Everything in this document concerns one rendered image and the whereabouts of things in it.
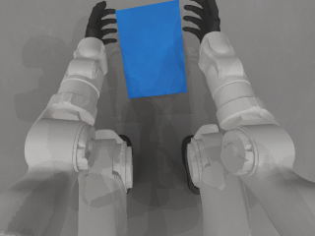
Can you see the robot left upper arm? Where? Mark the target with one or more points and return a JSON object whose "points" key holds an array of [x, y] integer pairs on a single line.
{"points": [[57, 151]]}

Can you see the robot right hand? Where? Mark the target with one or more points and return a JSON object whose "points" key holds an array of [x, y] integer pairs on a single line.
{"points": [[210, 20]]}

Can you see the robot shin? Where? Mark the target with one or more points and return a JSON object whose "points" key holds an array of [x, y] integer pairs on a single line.
{"points": [[206, 129], [103, 134]]}

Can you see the robot left shin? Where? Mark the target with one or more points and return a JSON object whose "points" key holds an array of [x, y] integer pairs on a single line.
{"points": [[103, 134]]}

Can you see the robot right forearm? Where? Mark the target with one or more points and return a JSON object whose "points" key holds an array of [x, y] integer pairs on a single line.
{"points": [[229, 86]]}

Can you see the carton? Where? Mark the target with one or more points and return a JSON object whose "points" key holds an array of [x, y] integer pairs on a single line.
{"points": [[152, 50]]}

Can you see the robot left forearm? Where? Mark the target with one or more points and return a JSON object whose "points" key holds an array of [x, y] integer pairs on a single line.
{"points": [[81, 86]]}

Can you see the robot left hand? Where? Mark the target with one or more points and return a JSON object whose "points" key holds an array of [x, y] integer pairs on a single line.
{"points": [[95, 24]]}

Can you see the robot right shin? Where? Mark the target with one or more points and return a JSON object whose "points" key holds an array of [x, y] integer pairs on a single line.
{"points": [[206, 129]]}

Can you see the robot right upper arm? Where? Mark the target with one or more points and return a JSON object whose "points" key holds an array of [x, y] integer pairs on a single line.
{"points": [[262, 156]]}

